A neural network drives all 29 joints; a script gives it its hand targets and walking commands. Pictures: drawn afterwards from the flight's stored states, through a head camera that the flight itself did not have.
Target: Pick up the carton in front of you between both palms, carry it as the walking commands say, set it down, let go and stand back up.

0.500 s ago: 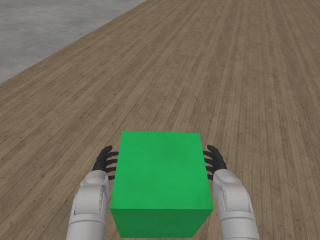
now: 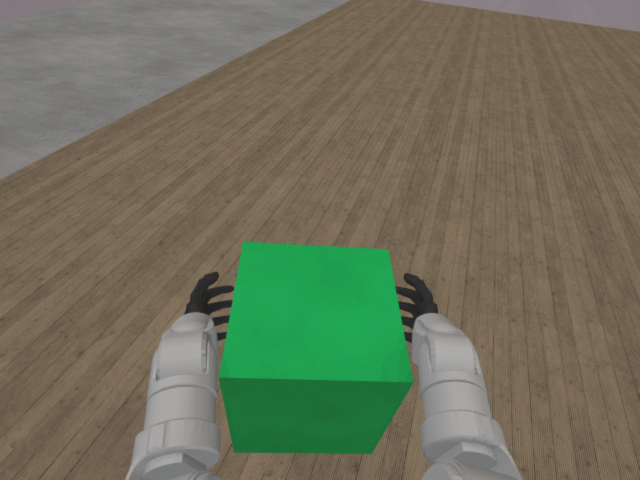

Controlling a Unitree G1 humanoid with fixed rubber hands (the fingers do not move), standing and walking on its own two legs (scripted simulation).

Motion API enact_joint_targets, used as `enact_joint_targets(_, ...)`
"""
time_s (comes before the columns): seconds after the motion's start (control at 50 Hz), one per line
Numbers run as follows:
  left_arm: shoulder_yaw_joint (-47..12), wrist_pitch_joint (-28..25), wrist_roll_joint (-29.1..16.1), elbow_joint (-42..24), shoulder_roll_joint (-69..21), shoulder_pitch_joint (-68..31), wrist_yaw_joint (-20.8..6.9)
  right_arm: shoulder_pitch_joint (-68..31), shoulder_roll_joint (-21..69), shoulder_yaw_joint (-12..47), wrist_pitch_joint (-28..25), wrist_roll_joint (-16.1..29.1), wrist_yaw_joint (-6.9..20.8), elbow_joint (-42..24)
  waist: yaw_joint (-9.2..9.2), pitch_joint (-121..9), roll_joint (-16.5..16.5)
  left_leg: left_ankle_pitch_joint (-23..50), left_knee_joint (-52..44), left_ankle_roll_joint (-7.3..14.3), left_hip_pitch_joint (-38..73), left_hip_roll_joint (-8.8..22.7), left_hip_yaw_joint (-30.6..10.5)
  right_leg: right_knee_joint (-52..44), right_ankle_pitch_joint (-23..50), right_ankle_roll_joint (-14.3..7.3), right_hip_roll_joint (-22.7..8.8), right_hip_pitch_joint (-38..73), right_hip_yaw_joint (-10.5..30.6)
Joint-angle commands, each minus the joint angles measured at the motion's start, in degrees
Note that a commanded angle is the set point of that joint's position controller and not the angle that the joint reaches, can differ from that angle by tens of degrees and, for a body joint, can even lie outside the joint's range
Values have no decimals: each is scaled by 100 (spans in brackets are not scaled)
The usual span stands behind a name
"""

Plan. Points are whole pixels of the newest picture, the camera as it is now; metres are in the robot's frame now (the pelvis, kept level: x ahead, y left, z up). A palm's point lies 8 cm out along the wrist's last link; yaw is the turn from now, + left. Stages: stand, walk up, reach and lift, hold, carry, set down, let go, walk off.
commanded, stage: set down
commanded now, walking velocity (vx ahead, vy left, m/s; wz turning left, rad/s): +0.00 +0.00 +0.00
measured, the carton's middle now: (310, 352) +0.32 +0.02 -0.03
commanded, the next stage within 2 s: none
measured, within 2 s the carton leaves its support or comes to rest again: neither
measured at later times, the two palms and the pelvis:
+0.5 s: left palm (236, 368) +0.38 +0.14 -0.17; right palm (400, 373) +0.37 -0.15 -0.16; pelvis -0.01 -0.01 -0.09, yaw +0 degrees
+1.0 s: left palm (245, 383) +0.42 +0.14 -0.31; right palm (384, 392) +0.41 -0.16 -0.30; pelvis -0.02 +0.00 -0.22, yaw -2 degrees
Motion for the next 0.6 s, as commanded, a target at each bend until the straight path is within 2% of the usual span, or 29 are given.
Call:
enact_joint_targets(0.0, -2170, -370, -959, 977, -4997, -3717, -1296, -3730, 4759, 1881, -347, 738, 1148, 824, -159, -632, 505, -1876, -539, -99, 755, -5, -720, -724, -1309, -288, 77, -1618, 314)
enact_joint_targets(0.06, -1207, -606, -387, 1470, -4371, -3743, -1150, -3738, 4246, 1011, -457, 166, 910, 1141, -286, -484, 364, -1642, -242, -36, 420, -69, -649, -528, -1251, -241, 103, -1964, 273)
enact_joint_targets(0.1, -704, -829, -84, 1659, -3840, -3663, -1058, -3666, 3840, 665, -587, -97, 795, 1220, -291, -555, 248, -1452, 13, 1, 144, -120, -597, -327, -1197, -168, 127, -2230, 222)
enact_joint_targets(0.16, -299, -1262, 171, 1775, -3153, -3611, -976, -3619, 3348, 429, -947, -283, 690, 1223, -284, -844, 85, -1265, 458, 34, -357, -202, -556, 51, -1071, -70, 161, -2760, 154)
enact_joint_targets(0.2, -295, -1596, 202, 1832, -2870, -3611, -960, -3627, 3131, 402, -1270, -268, 646, 1202, -261, -1110, 103, -1089, 787, 43, -718, -258, -541, 353, -950, -17, 210, -3195, 114)
enact_joint_targets(0.28, -809, -2362, -4, 1836, -3078, -3756, -869, -3749, 3435, 894, -1987, 92, 614, 1171, -199, -2059, 200, -216, 1471, 59, -1491, -320, -553, 1085, -350, 106, 381, -3900, 100)
enact_joint_targets(0.38, -2232, -3243, -631, 1566, -3991, -4013, -793, -3821, 4263, 2212, -2831, 707, 571, 917, -347, -4493, 264, 1351, 2630, -56, -1668, -426, -604, 2086, 760, 238, 566, -4700, 88)
enact_joint_targets(0.46, -3328, -3511, -1162, 921, -4320, -4037, -638, -3779, 4530, 3217, -3091, 1283, 442, 416, -316, -6521, 458, 2369, 3417, -117, -1804, -473, -568, 2832, 1497, 325, 706, -5158, 85)
enact_joint_targets(0.5, -3672, -3513, -1352, 682, -4234, -3932, -524, -3646, 4477, 3558, -3082, 1501, 338, 232, -304, -6994, 483, 2461, 3679, -144, -2080, -503, -521, 3098, 1643, 361, 746, -5325, 71)
enact_joint_targets(0.58, -3707, -3360, -1418, 739, -4003, -3764, -421, -3523, 4324, 3628, -2922, 1638, 246, 306, -284, -6557, 485, 1544, 3956, -198, -3234, -557, -392, 3430, 1034, 389, 774, -5901, 17)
